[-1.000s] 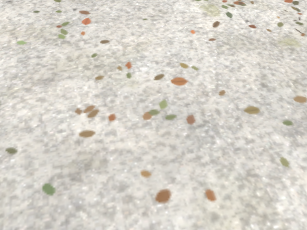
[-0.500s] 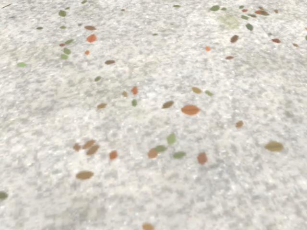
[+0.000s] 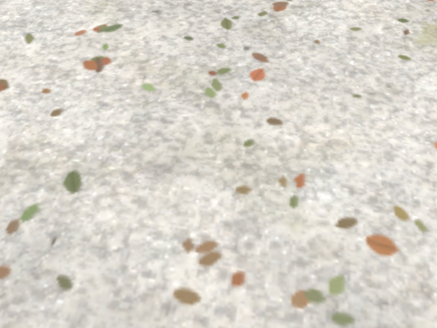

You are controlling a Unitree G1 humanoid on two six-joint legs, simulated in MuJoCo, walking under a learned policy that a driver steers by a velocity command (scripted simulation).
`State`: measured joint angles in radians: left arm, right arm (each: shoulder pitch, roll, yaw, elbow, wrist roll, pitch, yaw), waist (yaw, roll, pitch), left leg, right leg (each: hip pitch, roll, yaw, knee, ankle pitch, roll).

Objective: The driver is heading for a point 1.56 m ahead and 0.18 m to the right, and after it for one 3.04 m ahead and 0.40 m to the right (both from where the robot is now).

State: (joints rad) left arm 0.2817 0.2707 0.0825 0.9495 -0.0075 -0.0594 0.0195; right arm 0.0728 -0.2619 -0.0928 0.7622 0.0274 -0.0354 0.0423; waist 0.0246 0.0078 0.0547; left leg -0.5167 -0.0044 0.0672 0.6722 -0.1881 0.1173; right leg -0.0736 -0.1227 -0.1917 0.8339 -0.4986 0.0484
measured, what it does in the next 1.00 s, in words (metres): walks ahead, turning right: right foot, then left foot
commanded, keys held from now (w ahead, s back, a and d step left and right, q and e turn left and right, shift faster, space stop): w+q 0.10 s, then w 0.06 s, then w+e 0.84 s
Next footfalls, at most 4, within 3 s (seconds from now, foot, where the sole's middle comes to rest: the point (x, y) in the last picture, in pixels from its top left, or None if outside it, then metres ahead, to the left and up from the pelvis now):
0.52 right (263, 312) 0.49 -0.10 -0.75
1.00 left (210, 223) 0.78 0.07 -0.75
1.48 right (306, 191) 0.92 -0.27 -0.75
2.00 left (251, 120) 1.26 -0.08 -0.75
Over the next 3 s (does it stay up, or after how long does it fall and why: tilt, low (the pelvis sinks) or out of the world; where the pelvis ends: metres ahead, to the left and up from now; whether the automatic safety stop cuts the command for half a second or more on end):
stays up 1.63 -0.14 0.02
